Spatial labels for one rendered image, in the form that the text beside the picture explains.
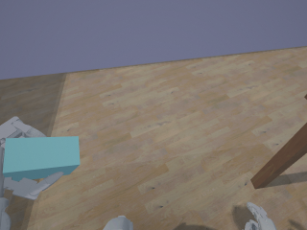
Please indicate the left robot thigh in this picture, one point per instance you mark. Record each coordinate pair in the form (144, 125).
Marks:
(120, 223)

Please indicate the sponge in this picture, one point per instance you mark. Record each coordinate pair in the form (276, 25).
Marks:
(39, 157)

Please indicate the left robot hand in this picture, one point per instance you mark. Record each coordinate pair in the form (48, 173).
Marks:
(26, 188)

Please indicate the right robot hand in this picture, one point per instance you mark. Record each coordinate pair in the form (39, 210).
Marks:
(264, 223)

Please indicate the table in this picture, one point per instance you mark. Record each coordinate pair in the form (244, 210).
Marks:
(293, 150)

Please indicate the left robot forearm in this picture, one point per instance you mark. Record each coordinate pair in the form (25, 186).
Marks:
(5, 220)

